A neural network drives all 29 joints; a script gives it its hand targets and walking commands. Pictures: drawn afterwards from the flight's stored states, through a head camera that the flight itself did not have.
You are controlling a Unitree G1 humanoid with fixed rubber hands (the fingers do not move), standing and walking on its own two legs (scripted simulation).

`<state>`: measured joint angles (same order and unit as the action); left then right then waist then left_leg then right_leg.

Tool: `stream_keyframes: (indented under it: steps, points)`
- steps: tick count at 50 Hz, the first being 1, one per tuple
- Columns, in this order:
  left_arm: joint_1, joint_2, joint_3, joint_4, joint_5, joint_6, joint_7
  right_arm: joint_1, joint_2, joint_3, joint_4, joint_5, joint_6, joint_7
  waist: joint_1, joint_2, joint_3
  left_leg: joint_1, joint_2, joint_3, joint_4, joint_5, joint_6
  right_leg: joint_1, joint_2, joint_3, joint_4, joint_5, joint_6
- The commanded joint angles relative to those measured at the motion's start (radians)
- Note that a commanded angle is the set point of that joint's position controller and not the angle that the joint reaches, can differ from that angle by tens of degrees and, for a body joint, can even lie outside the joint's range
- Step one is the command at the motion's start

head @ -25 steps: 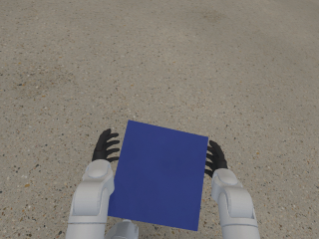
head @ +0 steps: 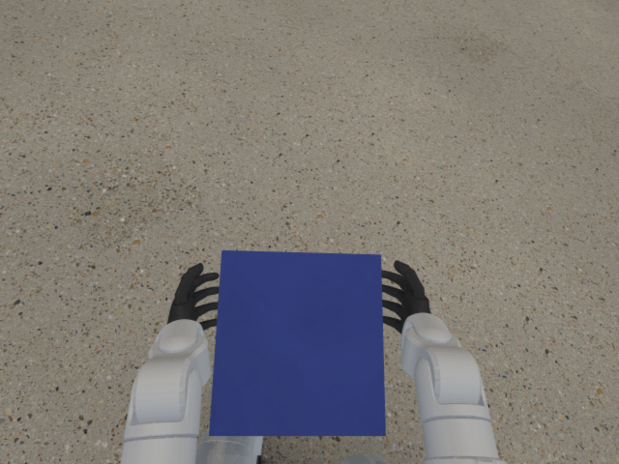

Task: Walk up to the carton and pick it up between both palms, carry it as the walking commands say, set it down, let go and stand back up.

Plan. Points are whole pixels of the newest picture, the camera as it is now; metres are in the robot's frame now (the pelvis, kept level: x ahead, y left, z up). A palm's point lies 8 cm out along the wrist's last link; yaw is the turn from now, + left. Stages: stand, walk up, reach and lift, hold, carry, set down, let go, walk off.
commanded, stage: carry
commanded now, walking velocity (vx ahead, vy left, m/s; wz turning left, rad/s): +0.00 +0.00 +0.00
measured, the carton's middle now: (296, 333) +0.30 +0.01 -0.10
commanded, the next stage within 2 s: none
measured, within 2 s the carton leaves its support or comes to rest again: neither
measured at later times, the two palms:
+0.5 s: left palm (98, 223) +0.34 +0.27 +0.08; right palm (348, 252) +0.34 -0.02 +0.08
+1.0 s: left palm (45, 269) +0.27 +0.29 +0.10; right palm (331, 289) +0.29 +0.00 +0.09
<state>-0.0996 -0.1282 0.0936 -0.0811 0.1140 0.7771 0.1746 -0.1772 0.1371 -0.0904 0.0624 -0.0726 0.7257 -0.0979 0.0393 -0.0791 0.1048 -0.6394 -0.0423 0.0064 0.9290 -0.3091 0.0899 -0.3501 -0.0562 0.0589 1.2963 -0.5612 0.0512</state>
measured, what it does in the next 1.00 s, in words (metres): steps to the left: right foot, then left foot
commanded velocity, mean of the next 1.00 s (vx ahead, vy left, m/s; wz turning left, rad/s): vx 0.00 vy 0.00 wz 0.00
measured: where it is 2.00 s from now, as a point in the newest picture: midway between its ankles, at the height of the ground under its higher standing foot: outside the picture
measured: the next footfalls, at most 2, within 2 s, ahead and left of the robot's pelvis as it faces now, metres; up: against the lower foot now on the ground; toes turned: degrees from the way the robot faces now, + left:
right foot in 0.30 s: +0.10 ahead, -0.13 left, -0.01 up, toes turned -2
left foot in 0.36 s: +0.18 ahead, +0.15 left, +0.00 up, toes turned +0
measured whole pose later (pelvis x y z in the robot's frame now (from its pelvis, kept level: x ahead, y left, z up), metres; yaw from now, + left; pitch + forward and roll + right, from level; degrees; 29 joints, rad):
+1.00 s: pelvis +0.00 +0.13 +0.04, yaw +2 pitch -4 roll -3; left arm -0.24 -0.15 0.11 0.16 0.18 0.80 0.11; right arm -0.22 0.14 -0.18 0.13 -0.13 0.83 -0.14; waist 0.04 0.06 -0.05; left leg -0.41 -0.10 0.02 0.53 -0.09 0.05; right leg -0.28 -0.04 -0.06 0.74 -0.46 0.07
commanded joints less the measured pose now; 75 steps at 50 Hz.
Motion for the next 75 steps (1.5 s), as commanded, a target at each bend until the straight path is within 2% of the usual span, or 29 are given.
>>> stream_keyframes:
  steps: [1, 6, 9, 11, 12, 13, 14, 15, 17, 18, 20, 24, 31, 38, 40, 42, 44, 46, 48, 50, 52, 53, 54, 55, 56, 61, 63, 70, 75]
  points:
    - [-0.735, -0.901, -0.772, -0.247, -0.289, -0.110, -0.295, -0.424, 0.863, 0.545, -0.252, 0.143, -0.096, 0.238, -0.028, 0.336, -0.747, 0.716, 0.290, -0.347, -0.430, 0.884, -0.018, -0.128, -0.012, 0.000, -0.058, 0.090, 0.013]
    - [-0.556, -0.923, -0.712, -0.081, -0.212, -0.098, -0.303, -0.470, 0.857, 0.615, -0.295, 0.148, -0.088, 0.243, -0.023, 0.289, -0.677, 0.745, 0.201, -0.137, -0.493, 1.093, -0.192, -0.052, 0.034, -0.129, -0.370, 0.081, 0.008]
    - [-0.529, -0.882, -0.665, -0.026, -0.183, -0.080, -0.297, -0.480, 0.829, 0.608, -0.272, 0.122, -0.064, 0.242, -0.009, 0.412, -0.685, 0.790, 0.108, 0.028, -0.476, 1.398, -0.426, 0.089, 0.079, -0.288, -0.660, 0.051, 0.019]
    - [-0.531, -0.855, -0.628, -0.005, -0.177, -0.063, -0.292, -0.465, 0.806, 0.598, -0.265, 0.103, -0.047, 0.230, 0.031, 0.317, -0.660, 0.708, 0.042, 0.069, -0.151, 1.631, -0.594, 0.216, 0.036, -0.292, -0.905, 0.117, -0.030]
    - [-0.506, -0.868, -0.636, -0.012, -0.196, -0.050, -0.297, -0.413, 0.817, 0.608, -0.262, 0.107, -0.032, 0.222, 0.047, 0.103, -0.662, 0.573, 0.012, 0.042, 0.262, 1.468, -0.617, 0.305, -0.065, -0.137, -1.031, 0.274, -0.126]
    - [-0.428, -0.920, -0.660, 0.024, -0.215, -0.040, -0.305, -0.362, 0.822, 0.621, -0.278, 0.114, -0.013, 0.221, 0.028, -0.378, -0.640, 0.312, 0.027, -0.135, 0.659, 0.078, -0.408, 0.305, -0.287, 0.188, -0.887, 0.750, -0.227]
    - [-0.380, -0.912, -0.645, 0.075, -0.205, -0.021, -0.306, -0.322, 0.787, 0.614, -0.249, 0.117, 0.009, 0.221, -0.007, -0.377, -0.600, 0.174, 0.060, -0.358, 0.381, -0.465, -0.190, 0.195, -0.279, 0.216, -0.702, 0.980, -0.186]
    - [-0.396, -0.912, -0.622, 0.120, -0.193, 0.003, -0.313, -0.378, 0.752, 0.611, -0.259, 0.123, 0.022, 0.217, -0.037, -0.270, -0.605, 0.277, 0.073, -0.303, 0.153, -0.470, -0.082, 0.114, -0.271, 0.219, -0.728, 0.849, -0.151]
    - [-0.520, -0.808, -0.503, 0.229, -0.128, 0.019, -0.309, -0.434, 0.690, 0.465, -0.055, 0.055, 0.031, 0.212, -0.039, -0.061, -0.487, 0.242, 0.068, -0.042, -0.436, -0.256, -0.071, 0.208, -0.191, 0.050, -0.688, 0.814, -0.072]
    - [-0.585, -0.834, -0.530, 0.161, -0.150, 0.019, -0.299, -0.508, 0.759, 0.527, -0.137, 0.092, 0.034, 0.208, -0.042, -0.090, -0.449, 0.433, 0.055, -0.063, -0.540, -0.071, -0.101, 0.057, -0.146, -0.007, -0.609, 0.628, -0.056]
    - [-0.512, -0.876, -0.554, 0.158, -0.147, 0.021, -0.295, -0.558, 0.804, 0.573, -0.153, 0.141, 0.042, 0.222, 0.003, 0.394, -0.459, 0.557, 0.368, -0.438, -0.597, 0.569, -0.082, -0.167, 0.031, -0.111, -0.370, -0.071, 0.025]
    - [-0.730, -0.945, -0.582, 0.139, -0.162, -0.031, -0.302, -0.661, 0.831, 0.560, -0.136, 0.125, 0.007, 0.240, -0.021, 0.306, -0.455, 0.439, 0.228, -0.349, -0.715, -0.121, -0.162, -0.147, 0.013, -0.036, -0.253, 0.067, 0.011]
    - [-0.741, -0.936, -0.619, 0.081, -0.193, -0.049, -0.297, -0.676, 0.824, 0.533, -0.151, 0.101, -0.020, 0.228, -0.032, 0.286, -0.583, 0.722, 0.199, -0.205, -0.640, 0.456, -0.208, -0.068, 0.037, -0.122, -0.472, 0.088, 0.014]
    - [-0.659, -0.935, -0.541, 0.170, -0.139, -0.019, -0.311, -0.699, 0.862, 0.553, -0.161, 0.082, -0.003, 0.229, -0.025, 0.324, -0.646, 0.743, 0.123, -0.075, -0.649, 0.586, -0.349, 0.169, 0.111, -0.278, -0.858, 0.071, 0.015]
    - [-0.672, -0.957, -0.542, 0.149, -0.160, -0.025, -0.324, -0.679, 0.899, 0.569, -0.161, 0.081, -0.001, 0.230, 0.001, 0.197, -0.639, 0.655, 0.058, -0.022, -0.433, 0.580, -0.408, 0.265, 0.033, -0.184, -0.996, 0.157, -0.058]
    - [-0.663, -0.991, -0.562, 0.138, -0.198, -0.025, -0.337, -0.627, 0.922, 0.599, -0.173, 0.097, 0.012, 0.224, -0.050, -0.218, -0.620, 0.621, 0.098, -0.111, -0.236, 0.056, -0.150, 0.108, -0.150, 0.075, -0.847, 0.501, -0.072]
    - [-0.687, -0.997, -0.570, 0.149, -0.206, -0.012, -0.347, -0.688, 0.913, 0.622, -0.193, 0.116, 0.022, 0.231, -0.051, -0.124, -0.580, 0.689, 0.105, -0.167, -0.316, -0.136, -0.081, -0.142, -0.158, 0.087, -0.814, 0.138, -0.070]
    - [-0.733, -0.984, -0.526, 0.199, -0.182, 0.004, -0.349, -0.723, 0.895, 0.569, -0.115, 0.117, 0.033, 0.239, -0.041, 0.164, -0.379, 0.472, 0.219, -0.393, -0.610, -0.557, -0.046, -0.255, -0.001, -0.020, -0.620, -0.166, -0.051]
    - [-0.784, -0.988, -0.511, 0.191, -0.169, 0.000, -0.340, -0.821, 0.885, 0.565, -0.109, 0.135, 0.037, 0.240, -0.004, 0.400, -0.364, 0.176, 0.236, -0.366, -0.956, -0.686, -0.180, 0.031, 0.123, -0.177, -0.377, -0.044, -0.045]
    - [-0.813, -0.968, -0.501, 0.183, -0.157, -0.016, -0.334, -0.835, 0.893, 0.540, -0.073, 0.103, 0.031, 0.240, 0.014, 0.431, -0.436, 0.121, 0.151, -0.168, -0.999, -0.460, -0.324, 0.257, 0.121, -0.283, -0.399, 0.022, -0.063]
    - [-0.767, -0.934, -0.475, 0.185, -0.151, -0.018, -0.328, -0.721, 0.904, 0.517, -0.043, 0.051, 0.029, 0.229, 0.025, 0.311, -0.476, 0.254, 0.053, -0.051, -0.777, -0.209, -0.368, 0.310, 0.123, -0.336, -0.738, -0.090, -0.115]
    - [-0.784, -0.904, -0.443, 0.226, -0.123, -0.028, -0.336, -0.731, 0.893, 0.503, 0.007, 0.021, 0.026, 0.231, 0.038, 0.098, -0.500, 0.399, -0.055, 0.021, -0.412, -0.189, -0.358, 0.241, 0.094, -0.243, -1.018, -0.057, -0.168]
    - [-0.775, -0.928, -0.453, 0.215, -0.143, -0.040, -0.343, -0.692, 0.902, 0.524, -0.007, 0.040, 0.022, 0.228, -0.003, -0.327, -0.546, 0.522, -0.070, -0.015, 0.079, -0.145, -0.228, 0.065, -0.117, 0.139, -1.099, -0.030, -0.198]
    - [-0.769, -0.951, -0.488, 0.150, -0.189, -0.047, -0.346, -0.658, 0.918, 0.558, -0.043, 0.080, 0.021, 0.226, -0.042, -0.370, -0.511, 0.500, -0.007, -0.056, 0.253, -0.094, -0.186, -0.075, -0.275, 0.253, -1.104, 0.061, -0.208]
    - [-0.809, -0.999, -0.564, -0.114, -0.307, -0.041, -0.314, -0.711, 0.938, 0.618, -0.326, 0.207, 0.017, 0.197, -0.047, -0.265, -0.473, 0.480, -0.006, -0.101, 0.284, -0.113, -0.150, -0.212, -0.312, 0.259, -1.078, 0.059, -0.226]
    - [-0.789, -0.956, -0.459, 0.182, -0.122, -0.021, -0.315, -0.785, 0.885, 0.543, -0.062, 0.120, 0.020, 0.237, -0.034, 0.038, -0.336, 0.477, 0.047, -0.086, -0.546, -0.180, -0.101, -0.134, -0.059, -0.018, -0.669, 0.300, -0.097]
    - [-0.714, -0.971, -0.498, 0.179, -0.133, -0.014, -0.316, -0.673, 0.895, 0.554, -0.048, 0.114, 0.038, 0.240, -0.012, 0.299, -0.472, 0.617, 0.297, -0.368, -0.593, 0.351, -0.044, -0.165, -0.003, -0.028, -0.574, 0.139, -0.040]
    - [-0.880, -0.958, -0.553, -0.228, -0.282, -0.019, -0.261, -0.699, 0.881, 0.513, -0.365, 0.194, 0.038, 0.178, -0.038, 0.227, -0.533, 0.565, 0.201, -0.223, -0.633, 0.189, -0.075, -0.048, 0.039, -0.102, -0.567, 0.104, -0.048]
    - [-0.601, -0.826, -0.439, 0.158, -0.111, 0.027, -0.264, -0.369, 0.749, 0.367, 0.036, -0.041, 0.080, 0.170, -0.042, 0.158, -0.644, 0.642, 0.189, -0.152, -0.563, 0.274, -0.033, 0.105, 0.017, -0.083, -0.847, 0.215, -0.051]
